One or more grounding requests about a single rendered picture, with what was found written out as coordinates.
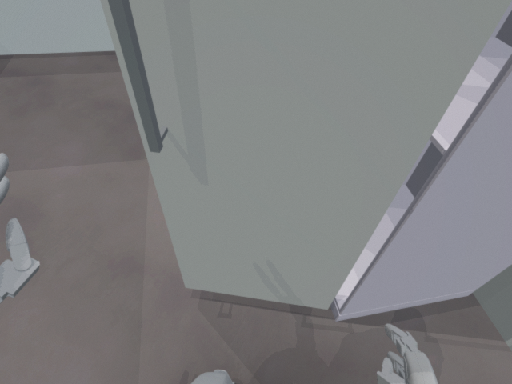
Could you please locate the handle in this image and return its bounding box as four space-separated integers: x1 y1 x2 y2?
108 0 168 153

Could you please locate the fridge door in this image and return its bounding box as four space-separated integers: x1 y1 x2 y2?
100 0 512 310

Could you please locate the right robot hand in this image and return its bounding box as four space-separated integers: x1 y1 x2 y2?
377 323 438 384

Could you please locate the left robot hand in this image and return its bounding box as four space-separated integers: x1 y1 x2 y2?
0 153 40 304

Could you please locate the robot left shin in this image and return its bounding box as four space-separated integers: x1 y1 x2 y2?
214 370 232 381

